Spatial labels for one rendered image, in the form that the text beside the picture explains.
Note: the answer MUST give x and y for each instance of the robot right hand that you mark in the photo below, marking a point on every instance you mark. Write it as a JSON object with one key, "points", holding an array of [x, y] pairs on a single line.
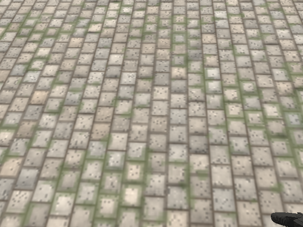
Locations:
{"points": [[288, 219]]}

